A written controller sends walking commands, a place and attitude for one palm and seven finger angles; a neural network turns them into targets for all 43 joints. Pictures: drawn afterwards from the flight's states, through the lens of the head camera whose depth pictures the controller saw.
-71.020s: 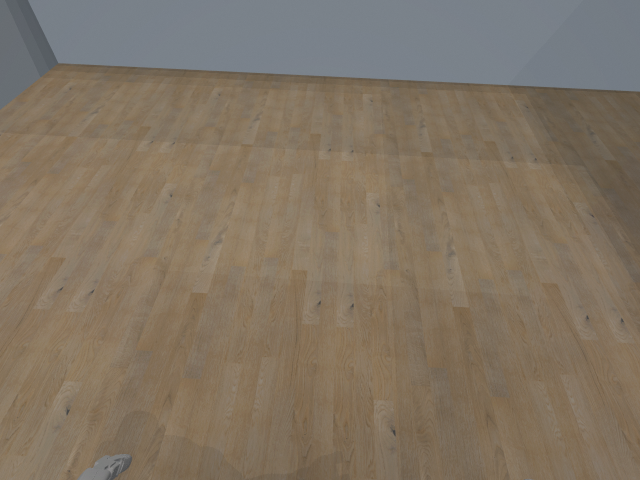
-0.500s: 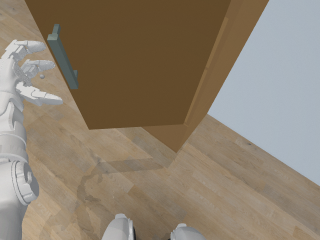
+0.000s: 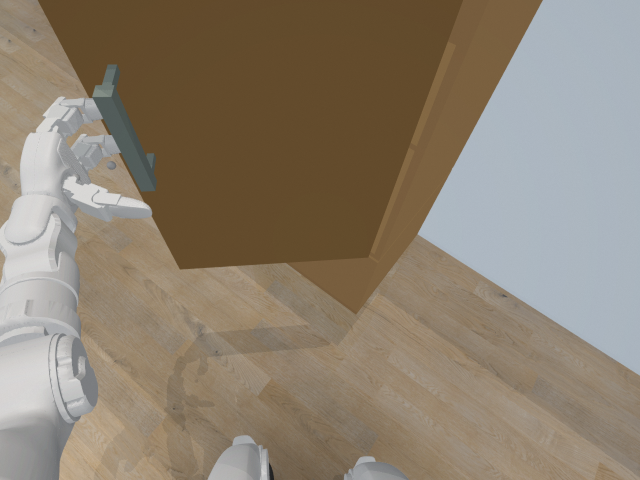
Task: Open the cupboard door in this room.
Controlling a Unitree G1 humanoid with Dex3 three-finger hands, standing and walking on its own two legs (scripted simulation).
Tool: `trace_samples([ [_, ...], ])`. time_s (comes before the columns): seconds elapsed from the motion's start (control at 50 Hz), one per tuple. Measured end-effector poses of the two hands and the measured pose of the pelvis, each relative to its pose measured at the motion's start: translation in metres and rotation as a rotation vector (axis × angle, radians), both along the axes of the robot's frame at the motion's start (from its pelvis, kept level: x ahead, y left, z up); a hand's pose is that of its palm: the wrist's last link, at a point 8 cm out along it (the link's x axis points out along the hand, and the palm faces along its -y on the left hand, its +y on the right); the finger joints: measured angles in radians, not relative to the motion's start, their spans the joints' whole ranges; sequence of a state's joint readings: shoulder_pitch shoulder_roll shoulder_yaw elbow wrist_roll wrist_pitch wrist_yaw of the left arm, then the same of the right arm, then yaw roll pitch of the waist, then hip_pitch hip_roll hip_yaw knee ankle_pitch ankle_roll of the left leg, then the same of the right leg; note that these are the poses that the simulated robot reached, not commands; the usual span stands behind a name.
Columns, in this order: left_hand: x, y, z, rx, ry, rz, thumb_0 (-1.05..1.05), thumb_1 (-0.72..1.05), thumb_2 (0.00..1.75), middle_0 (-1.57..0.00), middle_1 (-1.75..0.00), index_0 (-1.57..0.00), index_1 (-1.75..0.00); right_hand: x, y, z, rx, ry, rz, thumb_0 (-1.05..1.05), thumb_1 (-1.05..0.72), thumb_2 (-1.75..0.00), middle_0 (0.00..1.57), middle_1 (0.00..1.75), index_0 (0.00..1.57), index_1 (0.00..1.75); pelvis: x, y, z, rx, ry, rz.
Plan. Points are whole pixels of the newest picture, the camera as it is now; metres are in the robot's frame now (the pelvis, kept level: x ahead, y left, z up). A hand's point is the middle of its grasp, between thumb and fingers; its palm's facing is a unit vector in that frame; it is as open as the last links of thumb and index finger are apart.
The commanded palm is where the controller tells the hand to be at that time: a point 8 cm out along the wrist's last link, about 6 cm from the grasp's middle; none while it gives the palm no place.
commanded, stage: slide the fingers in behind the handle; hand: left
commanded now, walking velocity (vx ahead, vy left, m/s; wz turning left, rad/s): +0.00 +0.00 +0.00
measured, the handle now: (131, 133) +0.52 +0.23 +0.10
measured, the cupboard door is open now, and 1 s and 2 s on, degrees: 44 44 45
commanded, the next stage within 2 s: close the thumb around the handle in 0.92 s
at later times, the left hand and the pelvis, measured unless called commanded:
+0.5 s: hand (150, 161) +0.47 +0.19 +0.10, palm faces +0.07 -1.00 +0.00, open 14.0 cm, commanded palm +0.45 +0.24 +0.09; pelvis +0.00 -0.01 +0.00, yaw +0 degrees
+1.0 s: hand (147, 164) +0.47 +0.19 +0.10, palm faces +0.10 -1.00 -0.01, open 14.1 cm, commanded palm +0.44 +0.24 +0.09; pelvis +0.00 -0.01 +0.00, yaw +1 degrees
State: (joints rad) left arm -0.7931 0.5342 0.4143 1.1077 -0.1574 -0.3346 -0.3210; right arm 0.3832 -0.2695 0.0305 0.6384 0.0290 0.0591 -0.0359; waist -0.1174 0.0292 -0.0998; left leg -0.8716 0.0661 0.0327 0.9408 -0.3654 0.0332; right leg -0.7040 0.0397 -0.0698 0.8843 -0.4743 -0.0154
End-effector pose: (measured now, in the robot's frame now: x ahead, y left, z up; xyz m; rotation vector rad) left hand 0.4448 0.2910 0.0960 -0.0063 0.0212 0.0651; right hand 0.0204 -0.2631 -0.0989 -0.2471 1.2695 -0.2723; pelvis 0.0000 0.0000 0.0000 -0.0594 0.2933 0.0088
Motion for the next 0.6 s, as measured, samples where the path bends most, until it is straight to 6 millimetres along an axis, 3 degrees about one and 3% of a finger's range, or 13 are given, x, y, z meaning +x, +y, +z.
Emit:
trace_samples([
  [0.26,0.003,-0.020,0.002,0.014,-0.014,0.013,-0.02,-0.50,0.30,-0.30,-1.20,-0.30,-1.21,0.014,0.000,-0.003,0.019,-0.034,0.013,0.01,-0.90,-0.90,0.21,0.30,0.20,0.30,0.002,-0.002,0.000,0.006,-0.006,0.002],
  [0.5,0.005,-0.044,0.001,0.010,-0.010,0.004,-0.02,-0.50,0.30,-0.30,-1.20,-0.30,-1.20,0.005,-0.003,-0.006,0.034,-0.024,0.005,0.01,-0.90,-0.90,0.21,0.30,0.20,0.30,-0.001,-0.007,0.000,0.013,-0.014,0.002],
  [0.6,0.005,-0.045,0.001,0.016,-0.012,0.027,-0.02,-0.50,0.30,-0.30,-1.20,-0.30,-1.21,-0.002,-0.006,-0.007,0.036,-0.014,-0.007,0.01,-0.90,-0.90,0.21,0.30,0.20,0.30,-0.002,-0.009,0.000,0.017,-0.013,-0.003],
])
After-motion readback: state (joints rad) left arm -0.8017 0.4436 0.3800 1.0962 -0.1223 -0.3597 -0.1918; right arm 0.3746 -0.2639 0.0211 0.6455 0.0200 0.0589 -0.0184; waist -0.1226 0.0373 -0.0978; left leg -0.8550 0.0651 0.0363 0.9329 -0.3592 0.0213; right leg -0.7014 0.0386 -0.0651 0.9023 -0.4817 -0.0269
